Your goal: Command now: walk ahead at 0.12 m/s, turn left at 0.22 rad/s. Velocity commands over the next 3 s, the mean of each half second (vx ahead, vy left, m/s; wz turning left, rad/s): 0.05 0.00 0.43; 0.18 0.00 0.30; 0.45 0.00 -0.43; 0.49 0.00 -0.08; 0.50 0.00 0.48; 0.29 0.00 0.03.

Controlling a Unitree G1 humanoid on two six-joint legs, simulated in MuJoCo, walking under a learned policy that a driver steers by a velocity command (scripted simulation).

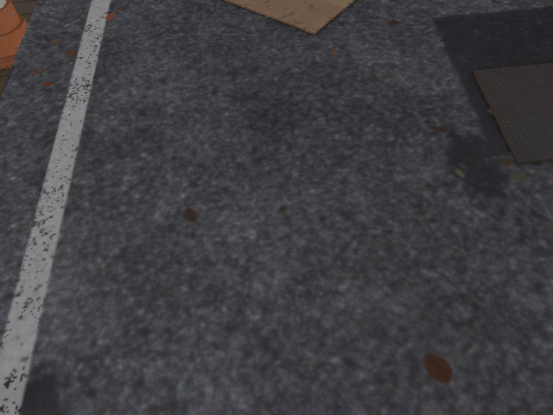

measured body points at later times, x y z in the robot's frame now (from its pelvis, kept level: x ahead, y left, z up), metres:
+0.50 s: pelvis +0.12 -0.01 -0.01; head +0.17 +0.01 +0.44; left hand +0.22 +0.29 -0.11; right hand +0.34 -0.26 -0.10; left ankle +0.15 +0.09 -0.75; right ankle +0.20 -0.16 -0.71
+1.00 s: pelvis +0.19 +0.00 -0.01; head +0.21 +0.00 +0.44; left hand +0.10 +0.26 -0.13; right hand +0.48 -0.14 -0.09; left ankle +0.14 +0.10 -0.75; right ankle +0.22 -0.15 -0.75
